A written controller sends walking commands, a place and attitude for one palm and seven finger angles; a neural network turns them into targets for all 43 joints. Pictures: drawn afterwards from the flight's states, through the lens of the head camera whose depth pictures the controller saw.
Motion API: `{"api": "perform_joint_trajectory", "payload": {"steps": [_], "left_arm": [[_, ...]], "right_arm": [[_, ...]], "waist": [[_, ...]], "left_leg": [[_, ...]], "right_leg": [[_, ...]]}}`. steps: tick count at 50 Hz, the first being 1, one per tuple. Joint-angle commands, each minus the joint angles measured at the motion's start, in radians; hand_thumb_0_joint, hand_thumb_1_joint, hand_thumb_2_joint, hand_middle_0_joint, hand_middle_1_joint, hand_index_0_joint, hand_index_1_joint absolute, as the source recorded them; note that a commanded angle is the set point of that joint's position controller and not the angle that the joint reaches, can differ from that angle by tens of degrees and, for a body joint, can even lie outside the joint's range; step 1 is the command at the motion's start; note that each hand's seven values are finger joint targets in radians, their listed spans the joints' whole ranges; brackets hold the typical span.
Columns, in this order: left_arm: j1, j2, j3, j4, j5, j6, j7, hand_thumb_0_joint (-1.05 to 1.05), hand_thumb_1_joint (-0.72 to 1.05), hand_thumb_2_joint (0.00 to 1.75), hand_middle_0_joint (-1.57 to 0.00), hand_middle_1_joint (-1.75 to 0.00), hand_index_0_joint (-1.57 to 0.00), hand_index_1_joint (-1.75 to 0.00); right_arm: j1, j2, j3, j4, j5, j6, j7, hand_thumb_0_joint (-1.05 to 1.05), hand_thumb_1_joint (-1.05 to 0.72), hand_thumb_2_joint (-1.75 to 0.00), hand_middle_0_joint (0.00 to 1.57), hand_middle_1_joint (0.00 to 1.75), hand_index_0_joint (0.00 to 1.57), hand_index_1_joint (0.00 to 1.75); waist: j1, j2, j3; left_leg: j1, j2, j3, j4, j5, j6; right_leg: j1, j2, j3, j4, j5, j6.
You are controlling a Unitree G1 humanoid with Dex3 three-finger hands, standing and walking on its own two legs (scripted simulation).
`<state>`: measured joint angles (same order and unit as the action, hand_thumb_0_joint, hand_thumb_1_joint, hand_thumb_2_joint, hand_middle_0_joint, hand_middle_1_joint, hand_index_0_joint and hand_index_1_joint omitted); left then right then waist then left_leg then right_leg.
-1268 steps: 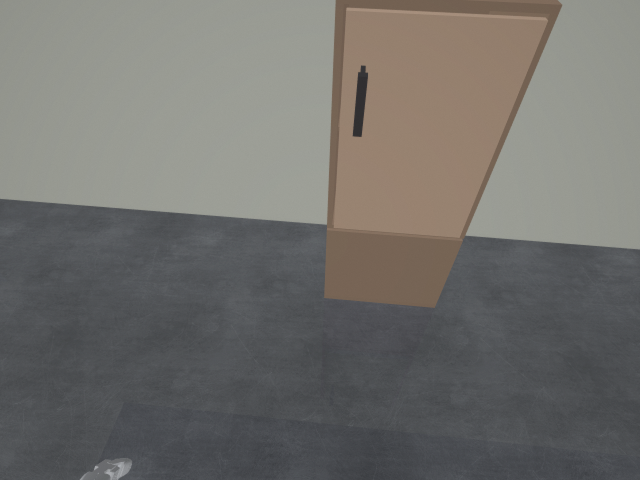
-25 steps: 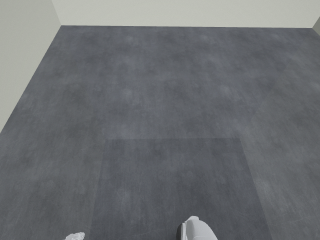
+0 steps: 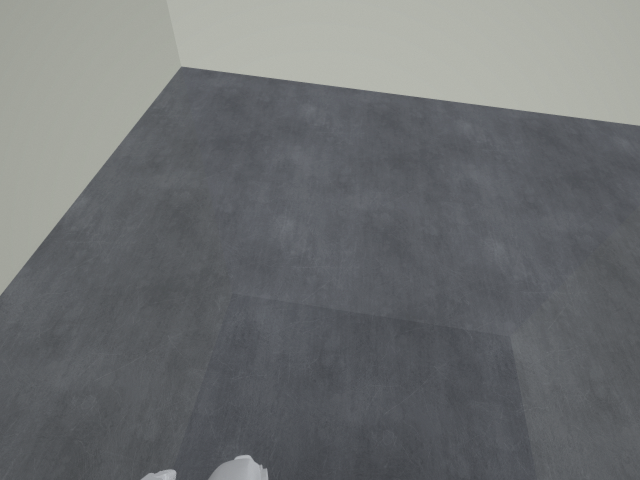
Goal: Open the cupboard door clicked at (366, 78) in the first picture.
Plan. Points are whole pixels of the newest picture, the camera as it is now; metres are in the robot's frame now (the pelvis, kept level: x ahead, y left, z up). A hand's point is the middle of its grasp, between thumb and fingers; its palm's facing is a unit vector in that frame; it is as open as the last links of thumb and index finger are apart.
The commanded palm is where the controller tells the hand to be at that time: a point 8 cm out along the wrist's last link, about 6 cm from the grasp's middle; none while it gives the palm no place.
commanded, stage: turn to face it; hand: left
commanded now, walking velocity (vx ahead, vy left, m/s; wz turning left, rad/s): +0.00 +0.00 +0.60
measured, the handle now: out of the picture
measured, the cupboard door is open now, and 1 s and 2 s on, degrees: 44 44 44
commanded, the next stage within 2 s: none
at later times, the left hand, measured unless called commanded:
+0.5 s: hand out of the picture +0.09 +0.19 -0.15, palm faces +0.27 -0.91 -0.30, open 7.3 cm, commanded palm none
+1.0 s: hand out of the picture +0.04 +0.19 -0.17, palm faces +0.57 -0.78 -0.25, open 7.3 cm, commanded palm none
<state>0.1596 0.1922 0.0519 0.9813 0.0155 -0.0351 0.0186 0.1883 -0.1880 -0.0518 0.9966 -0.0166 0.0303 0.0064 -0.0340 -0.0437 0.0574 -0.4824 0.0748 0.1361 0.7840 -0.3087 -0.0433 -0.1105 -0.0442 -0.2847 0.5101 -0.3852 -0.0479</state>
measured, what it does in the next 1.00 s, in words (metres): steps on the spot, turning left: left foot, then right foot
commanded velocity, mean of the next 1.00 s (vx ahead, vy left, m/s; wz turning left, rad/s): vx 0.00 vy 0.00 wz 0.60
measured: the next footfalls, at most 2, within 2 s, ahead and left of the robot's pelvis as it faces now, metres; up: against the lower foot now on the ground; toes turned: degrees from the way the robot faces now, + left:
left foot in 0.06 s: +0.12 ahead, +0.11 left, +0.00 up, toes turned +9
right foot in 0.44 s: +0.12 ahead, -0.17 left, +0.00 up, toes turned +13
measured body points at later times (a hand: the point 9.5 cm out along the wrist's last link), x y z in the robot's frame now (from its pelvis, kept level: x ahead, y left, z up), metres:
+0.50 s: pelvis +0.06 -0.04 +0.00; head +0.11 -0.04 +0.44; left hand +0.07 +0.24 -0.13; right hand +0.20 -0.28 -0.15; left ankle +0.06 +0.09 -0.70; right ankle +0.08 -0.18 -0.73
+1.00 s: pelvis +0.09 -0.04 +0.00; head +0.12 +0.01 +0.45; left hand +0.00 +0.24 -0.15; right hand +0.32 -0.19 -0.13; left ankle +0.03 +0.07 -0.73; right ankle +0.16 -0.17 -0.67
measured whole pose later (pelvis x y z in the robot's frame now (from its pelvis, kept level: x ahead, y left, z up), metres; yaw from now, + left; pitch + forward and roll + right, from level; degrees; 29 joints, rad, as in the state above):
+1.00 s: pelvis +0.09 -0.04 +0.00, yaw +35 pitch +1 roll +0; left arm 0.15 0.27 0.07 0.89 0.01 0.06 0.00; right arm 0.13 -0.22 -0.05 0.89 -0.02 0.03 0.01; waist 0.00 -0.03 0.11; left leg -0.32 -0.01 -0.02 0.55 -0.25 0.01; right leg -0.47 -0.09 -0.01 1.01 -0.44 0.09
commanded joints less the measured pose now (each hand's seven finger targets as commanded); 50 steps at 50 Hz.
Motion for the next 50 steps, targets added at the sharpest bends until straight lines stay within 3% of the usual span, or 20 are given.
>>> {"api": "perform_joint_trajectory", "payload": {"steps": [1, 2, 3, 5, 7, 10, 16, 20, 21, 22, 23, 26, 33, 36, 37, 38, 39, 40, 45, 50], "left_arm": [[0.047, 0.167, 0.042, -0.062, -0.003, 0.004, 0.003, 0.00, 0.90, 0.90, -0.20, -0.30, -0.20, -0.30], [0.062, 0.124, 0.037, -0.087, -0.014, 0.013, -0.001, 0.00, 0.90, 0.90, -0.20, -0.30, -0.20, -0.30], [0.016, 0.095, 0.021, -0.140, -0.018, 0.018, 0.001, 0.00, 0.90, 0.90, -0.20, -0.30, -0.20, -0.30], [-0.042, 0.120, 0.034, -0.171, 0.000, 0.040, 0.003, 0.00, 0.90, 0.90, -0.20, -0.30, -0.20, -0.30], [-0.028, 0.120, 0.040, -0.141, 0.008, 0.051, -0.005, 0.00, 0.90, 0.90, -0.20, -0.30, -0.20, -0.30], [0.038, 0.107, 0.039, -0.119, 0.005, 0.063, -0.014, 0.00, 0.90, 0.90, -0.20, -0.30, -0.20, -0.30], [0.004, 0.101, 0.028, -0.151, 0.000, 0.060, -0.007, 0.00, 0.90, 0.90, -0.20, -0.30, -0.20, -0.30], [0.124, 0.135, 0.039, -0.129, -0.004, 0.045, 0.000, 0.00, 0.90, 0.90, -0.20, -0.30, -0.20, -0.30], [0.160, 0.201, 0.052, -0.125, 0.006, 0.035, 0.008, 0.00, 0.90, 0.90, -0.20, -0.30, -0.20, -0.30], [0.162, 0.301, 0.070, -0.136, 0.021, 0.029, 0.014, 0.00, 0.90, 0.90, -0.20, -0.30, -0.20, -0.30], [0.126, 0.295, 0.059, -0.148, 0.015, 0.031, 0.019, 0.00, 0.90, 0.90, -0.20, -0.30, -0.20, -0.30], [0.005, 0.197, 0.030, -0.169, 0.007, 0.028, 0.016, 0.00, 0.90, 0.90, -0.20, -0.30, -0.20, -0.30], [0.162, 0.242, 0.047, -0.124, 0.016, 0.023, 0.012, 0.00, 0.90, 0.90, -0.20, -0.30, -0.20, -0.30], [0.128, 0.257, 0.055, -0.129, 0.008, 0.023, 0.006, 0.00, 0.90, 0.90, -0.20, -0.30, -0.20, -0.30], [0.106, 0.251, 0.052, -0.136, 0.001, 0.023, 0.002, 0.00, 0.90, 0.90, -0.20, -0.30, -0.20, -0.30], [0.089, 0.205, 0.047, -0.165, -0.007, 0.028, -0.003, 0.00, 0.90, 0.90, -0.20, -0.30, -0.20, -0.30], [0.032, 0.132, 0.022, -0.212, -0.012, 0.034, -0.006, 0.00, 0.90, 0.90, -0.20, -0.30, -0.20, -0.30], [-0.011, 0.162, 0.027, -0.227, -0.002, 0.053, 0.003, 0.00, 0.90, 0.90, -0.20, -0.30, -0.20, -0.30], [0.017, 0.145, 0.038, -0.169, 0.003, 0.072, -0.011, 0.00, 0.90, 0.90, -0.20, -0.30, -0.20, -0.30], [-0.001, 0.130, 0.033, -0.180, 0.000, 0.069, -0.011, 0.00, 0.90, 0.90, -0.20, -0.30, -0.20, -0.30]], "right_arm": [[0.163, -0.107, -0.016, -0.049, -0.014, -0.015, 0.003, 0.00, -0.90, -0.90, 0.20, 0.30, 0.20, 0.30], [0.221, -0.197, -0.037, -0.054, -0.023, -0.024, 0.000, 0.00, -0.90, -0.90, 0.20, 0.30, 0.20, 0.30], [0.258, -0.283, -0.051, -0.058, -0.014, -0.028, -0.014, 0.00, -0.90, -0.90, 0.20, 0.30, 0.20, 0.30], [0.166, -0.275, -0.053, -0.087, -0.008, -0.025, -0.026, 0.00, -0.90, -0.90, 0.20, 0.30, 0.20, 0.30], [0.050, -0.228, -0.037, -0.121, -0.009, -0.029, -0.031, 0.00, -0.90, -0.90, 0.20, 0.30, 0.20, 0.30], [0.008, -0.226, -0.036, -0.133, -0.006, -0.034, -0.029, 0.00, -0.90, -0.90, 0.20, 0.30, 0.20, 0.30], [0.025, -0.256, -0.064, -0.130, -0.010, -0.013, -0.016, 0.00, -0.90, -0.90, 0.20, 0.30, 0.20, 0.30], [-0.048, -0.236, -0.073, -0.157, 0.002, 0.000, -0.012, 0.00, -0.90, -0.90, 0.20, 0.30, 0.20, 0.30], [-0.049, -0.186, -0.067, -0.172, 0.011, 0.003, -0.007, 0.00, -0.90, -0.90, 0.20, 0.30, 0.20, 0.30], [-0.070, -0.122, -0.058, -0.200, 0.011, 0.001, 0.000, 0.00, -0.90, -0.90, 0.20, 0.30, 0.20, 0.30], [-0.095, -0.164, -0.063, -0.202, 0.002, 0.003, 0.005, 0.00, -0.90, -0.90, 0.20, 0.30, 0.20, 0.30], [-0.053, -0.137, -0.059, -0.156, -0.001, 0.026, 0.020, 0.00, -0.90, -0.90, 0.20, 0.30, 0.20, 0.30], [-0.164, -0.087, -0.021, -0.189, 0.011, 0.007, 0.029, 0.00, -0.90, -0.90, 0.20, 0.30, 0.20, 0.30], [-0.087, -0.123, -0.026, -0.180, 0.008, -0.001, 0.022, 0.00, -0.90, -0.90, 0.20, 0.30, 0.20, 0.30], [-0.020, -0.155, -0.037, -0.165, 0.005, -0.005, 0.022, 0.00, -0.90, -0.90, 0.20, 0.30, 0.20, 0.30], [0.069, -0.256, -0.062, -0.145, -0.004, -0.015, 0.014, 0.00, -0.90, -0.90, 0.20, 0.30, 0.20, 0.30], [0.151, -0.356, -0.088, -0.133, -0.001, -0.017, 0.003, 0.00, -0.90, -0.90, 0.20, 0.30, 0.20, 0.30], [0.177, -0.357, -0.085, -0.112, 0.003, -0.009, -0.004, 0.00, -0.90, -0.90, 0.20, 0.30, 0.20, 0.30], [-0.046, -0.253, -0.053, -0.169, -0.005, -0.017, -0.022, 0.00, -0.90, -0.90, 0.20, 0.30, 0.20, 0.30], [-0.039, -0.266, -0.063, -0.168, -0.010, -0.010, -0.016, 0.00, -0.90, -0.90, 0.20, 0.30, 0.20, 0.30]], "waist": [[-0.056, 0.020, -0.112], [-0.069, 0.267, -0.165], [-0.086, 0.395, -0.205], [-0.043, 0.147, -0.146], [0.007, 0.195, -0.094], [0.034, 0.193, -0.117], [0.003, 0.179, -0.138], [0.062, 0.189, -0.133], [0.080, 0.010, -0.139], [0.097, -0.281, -0.110], [0.087, -0.218, -0.074], [0.009, -0.199, -0.023], [0.093, -0.155, -0.086], [0.042, -0.153, -0.126], [0.001, -0.112, -0.158], [-0.050, 0.101, -0.229], [-0.091, 0.366, -0.248], [-0.088, 0.234, -0.248], [0.019, 0.235, -0.086], [0.016, 0.206, -0.090]], "left_leg": [[0.262, -0.030, -0.019, -0.233, 0.244, 0.050], [0.415, 0.178, -0.319, -0.322, 0.595, 0.160], [0.471, 0.393, -0.646, -0.375, 0.980, 0.320], [0.333, 0.365, -0.593, -0.442, 0.447, 0.312], [0.212, 0.248, -0.468, -0.478, 0.235, 0.220], [0.211, 0.165, -0.366, -0.474, 0.234, 0.182], [0.231, 0.149, -0.430, -0.450, 0.163, 0.193], [0.089, 0.071, -0.420, -0.348, 0.162, 0.133], [-0.051, -0.013, -0.345, -0.217, 0.031, 0.073], [-0.186, -0.152, -0.143, 0.046, -0.225, -0.012], [-0.156, -0.090, -0.177, 0.277, -0.307, 0.003], [-0.148, -0.038, -0.155, 0.452, -0.133, -0.019], [-0.019, -0.069, -0.011, -0.019, -0.141, -0.021], [0.159, -0.095, 0.014, -0.216, -0.005, 0.002], [0.300, -0.084, -0.011, -0.322, 0.135, 0.017], [0.515, 0.100, -0.230, -0.350, 0.415, 0.097], [0.600, 0.355, -0.577, -0.365, 0.902, 0.266], [0.570, 0.377, -0.523, -0.345, 0.867, 0.312], [0.281, 0.155, -0.354, -0.429, 0.373, 0.185], [0.243, 0.137, -0.399, -0.430, 0.277, 0.194]], "right_leg": [[-0.040, -0.254, 0.066, 0.234, 0.745, 0.003], [-0.250, -0.127, 0.045, 0.469, 0.266, 0.079], [-0.428, -0.014, 0.162, 0.717, -0.321, 0.116], [-0.473, -0.051, 0.298, 0.784, -0.218, 0.105], [-0.460, -0.059, 0.313, 0.758, -0.064, 0.117], [-0.398, -0.036, 0.293, 0.612, -0.007, 0.126], [-0.293, 0.013, 0.256, 0.299, -0.062, 0.123], [-0.037, 0.030, 0.243, -0.051, 0.107, 0.109], [0.094, -0.114, 0.382, -0.204, 0.060, 0.066], [0.090, -0.396, 0.672, -0.296, 0.099, -0.041], [-0.049, -0.477, 0.663, -0.278, 0.208, -0.106], [-0.097, -0.291, 0.386, -0.193, 0.386, -0.061], [0.131, -0.299, 0.234, -0.028, 0.858, -0.044], [0.070, -0.290, 0.177, 0.085, 0.865, -0.001], [-0.009, -0.271, 0.140, 0.201, 0.799, 0.039], [-0.233, -0.194, 0.102, 0.400, 0.436, 0.099], [-0.480, -0.065, 0.146, 0.625, -0.279, 0.154], [-0.501, -0.081, 0.279, 0.700, -0.283, 0.132], [-0.421, -0.060, 0.290, 0.608, -0.037, 0.136], [-0.308, -0.010, 0.262, 0.358, -0.047, 0.129]]}}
